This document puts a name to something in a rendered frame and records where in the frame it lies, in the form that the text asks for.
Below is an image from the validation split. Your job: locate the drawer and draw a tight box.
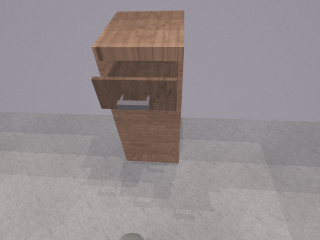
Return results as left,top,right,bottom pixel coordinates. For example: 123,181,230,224
91,61,178,111

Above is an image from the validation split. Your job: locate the handle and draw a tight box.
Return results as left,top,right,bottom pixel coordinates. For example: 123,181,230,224
116,95,150,111

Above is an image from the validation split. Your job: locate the cabinet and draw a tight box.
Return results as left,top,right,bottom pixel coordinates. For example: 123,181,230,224
91,10,184,164

